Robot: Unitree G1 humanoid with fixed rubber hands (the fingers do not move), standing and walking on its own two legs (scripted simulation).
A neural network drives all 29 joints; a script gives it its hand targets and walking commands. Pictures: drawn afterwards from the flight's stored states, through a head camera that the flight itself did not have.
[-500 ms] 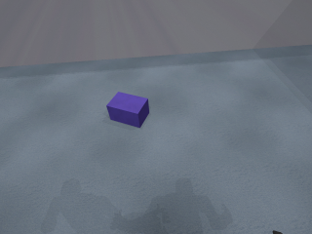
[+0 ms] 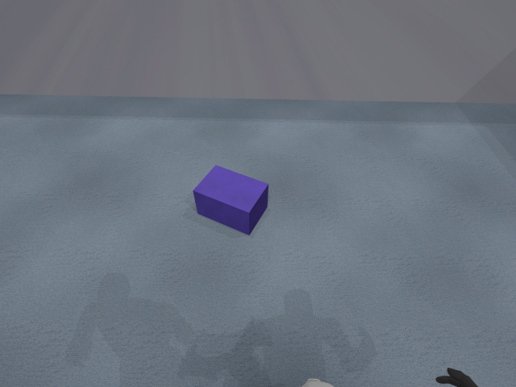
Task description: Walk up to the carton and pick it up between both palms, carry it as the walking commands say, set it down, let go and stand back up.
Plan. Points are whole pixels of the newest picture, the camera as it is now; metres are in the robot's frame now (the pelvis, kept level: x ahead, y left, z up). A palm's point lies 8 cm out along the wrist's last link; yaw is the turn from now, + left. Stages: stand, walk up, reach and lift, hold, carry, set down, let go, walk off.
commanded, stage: walk up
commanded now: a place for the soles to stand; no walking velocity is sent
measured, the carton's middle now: (232, 199) +1.09 +0.09 -0.67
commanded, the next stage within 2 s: none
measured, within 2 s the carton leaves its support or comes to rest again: neither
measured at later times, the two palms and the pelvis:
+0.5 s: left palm (29, 351) +0.23 +0.38 -0.09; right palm (421, 309) +0.28 -0.30 -0.09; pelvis +0.18 +0.03 -0.01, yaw +0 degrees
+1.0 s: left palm (51, 263) +0.40 +0.42 -0.10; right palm (367, 226) +0.48 -0.26 -0.09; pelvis +0.36 +0.07 -0.01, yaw -1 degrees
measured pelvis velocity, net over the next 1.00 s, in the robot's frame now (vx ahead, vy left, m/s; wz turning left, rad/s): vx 0.36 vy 0.07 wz -0.02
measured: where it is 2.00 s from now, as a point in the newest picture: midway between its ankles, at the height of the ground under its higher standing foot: (224, 301)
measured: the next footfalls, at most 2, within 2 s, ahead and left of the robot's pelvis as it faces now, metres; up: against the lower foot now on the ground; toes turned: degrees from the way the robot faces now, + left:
right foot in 0.08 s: +0.18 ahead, -0.13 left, +0.00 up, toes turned -6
left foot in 0.40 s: +0.28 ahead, +0.17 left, +0.00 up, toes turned +6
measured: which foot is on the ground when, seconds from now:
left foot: down 0.00-0.10, up 0.12-0.38, down 0.40-0.62, up 0.64-0.90, down 0.92-1.00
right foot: up 0.00-0.06, down 0.08-0.40, up 0.42-0.60, down 0.62-0.92, up 0.94-1.00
